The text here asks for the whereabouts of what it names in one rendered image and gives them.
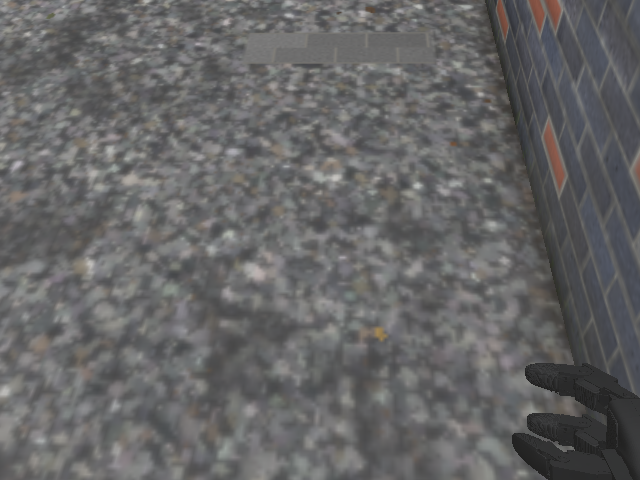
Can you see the right robot hand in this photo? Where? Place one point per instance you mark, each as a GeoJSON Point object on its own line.
{"type": "Point", "coordinates": [602, 452]}

